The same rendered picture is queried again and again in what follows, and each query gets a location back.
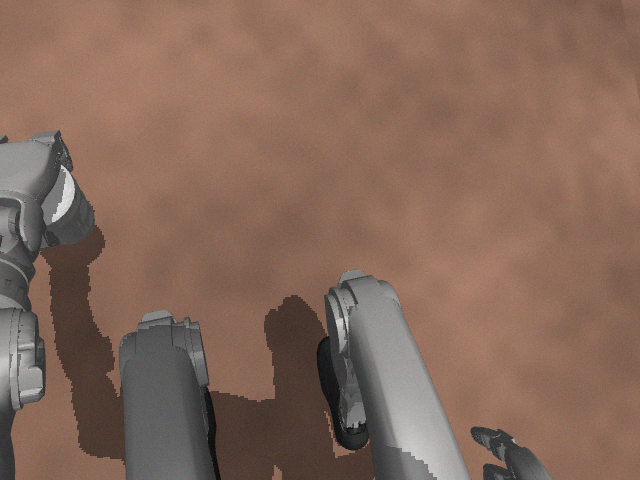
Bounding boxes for left robot arm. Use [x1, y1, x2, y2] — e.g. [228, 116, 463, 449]
[0, 190, 46, 480]

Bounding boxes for right robot foot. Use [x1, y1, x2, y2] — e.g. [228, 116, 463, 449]
[317, 336, 369, 451]

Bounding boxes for cup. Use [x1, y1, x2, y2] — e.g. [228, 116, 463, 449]
[41, 165, 95, 245]

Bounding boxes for left robot foot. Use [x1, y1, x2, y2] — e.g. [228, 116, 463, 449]
[203, 386, 221, 480]

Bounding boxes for right robot hand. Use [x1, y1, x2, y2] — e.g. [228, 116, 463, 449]
[471, 427, 554, 480]

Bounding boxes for left robot hand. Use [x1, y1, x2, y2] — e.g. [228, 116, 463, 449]
[0, 130, 73, 249]

